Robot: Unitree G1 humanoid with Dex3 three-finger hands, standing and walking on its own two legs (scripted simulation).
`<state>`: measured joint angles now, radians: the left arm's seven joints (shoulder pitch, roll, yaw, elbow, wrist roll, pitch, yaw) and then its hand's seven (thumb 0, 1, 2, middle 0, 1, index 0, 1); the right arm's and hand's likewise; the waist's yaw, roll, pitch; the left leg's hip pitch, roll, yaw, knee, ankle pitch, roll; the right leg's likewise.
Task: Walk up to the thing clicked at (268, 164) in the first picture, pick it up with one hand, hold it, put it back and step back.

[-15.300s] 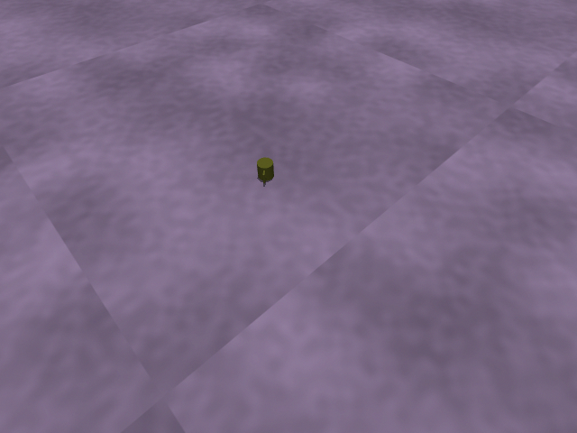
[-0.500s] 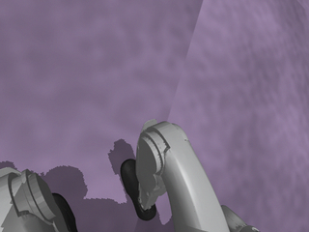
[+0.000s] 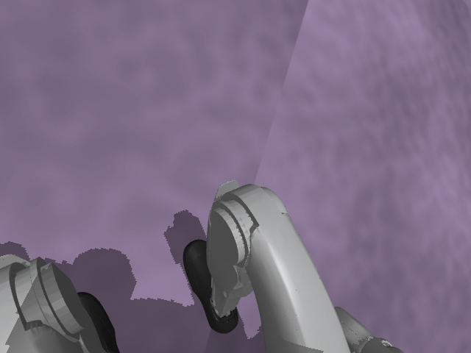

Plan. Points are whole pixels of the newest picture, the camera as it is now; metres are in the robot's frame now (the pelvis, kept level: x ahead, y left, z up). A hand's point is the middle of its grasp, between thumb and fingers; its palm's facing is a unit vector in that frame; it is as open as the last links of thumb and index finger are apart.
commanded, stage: close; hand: left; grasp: from above
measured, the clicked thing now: out of the picture +0.44 +0.35 -0.26
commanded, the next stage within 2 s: settle in 0.50 s
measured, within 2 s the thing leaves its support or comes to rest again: leaves its support in 1.02 s
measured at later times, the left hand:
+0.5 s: hand out of the picture +0.44 +0.34 -0.23, palm faces -0.45 -0.18 -0.88, open 10.6 cm
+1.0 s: hand out of the picture +0.45 +0.34 -0.22, palm faces -0.43 -0.15 -0.89, open 10.0 cm
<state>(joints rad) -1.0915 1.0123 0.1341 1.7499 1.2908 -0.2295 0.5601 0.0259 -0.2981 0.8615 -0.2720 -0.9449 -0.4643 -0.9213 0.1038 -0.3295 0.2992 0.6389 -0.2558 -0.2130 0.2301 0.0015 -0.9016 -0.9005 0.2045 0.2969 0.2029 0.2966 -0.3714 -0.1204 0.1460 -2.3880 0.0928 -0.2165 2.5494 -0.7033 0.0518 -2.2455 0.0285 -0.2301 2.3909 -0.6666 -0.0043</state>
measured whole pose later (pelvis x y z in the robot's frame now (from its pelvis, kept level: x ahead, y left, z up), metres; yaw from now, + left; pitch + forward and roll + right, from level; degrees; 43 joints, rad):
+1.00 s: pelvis +0.00 +0.00 +0.00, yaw +0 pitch +30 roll -13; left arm -1.03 0.96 0.14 1.61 1.29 -0.20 0.50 0.02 -0.23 0.90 -0.43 -1.00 -0.67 -0.94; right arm 0.14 -0.34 0.25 0.64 -0.24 -0.22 0.24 0.00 -0.92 -0.91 0.21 0.30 0.20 0.30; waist -0.35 -0.10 0.11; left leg -2.39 0.08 -0.21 2.54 -0.71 0.05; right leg -2.25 0.03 -0.22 2.39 -0.68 0.00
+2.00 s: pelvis -0.01 +0.00 +0.08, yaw +7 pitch +35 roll -8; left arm -0.87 0.73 0.04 1.15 1.12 -0.12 0.11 -0.01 -0.17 0.79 -0.49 -0.86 -0.70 -0.87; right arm 0.22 -0.27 0.06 0.67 -0.07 0.01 0.12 0.00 -0.93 -0.91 0.21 0.30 0.20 0.30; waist -0.21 0.02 -0.09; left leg -2.23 0.06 -0.08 2.25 -0.65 0.05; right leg -2.13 0.00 -0.11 2.18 -0.67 0.00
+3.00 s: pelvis +0.03 +0.01 +0.38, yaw +13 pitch +16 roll -3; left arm -0.36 0.42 -0.17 0.89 0.99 0.01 0.15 -0.02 -0.15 0.77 -0.48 -0.86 -0.71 -0.87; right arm 0.26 -0.25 -0.02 0.74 0.04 -0.02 -0.06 0.01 -0.91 -0.90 0.21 0.30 0.21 0.30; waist -0.08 0.04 -0.13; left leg -0.98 0.04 0.01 1.16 -0.46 0.02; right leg -0.94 0.01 -0.04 1.11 -0.46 0.00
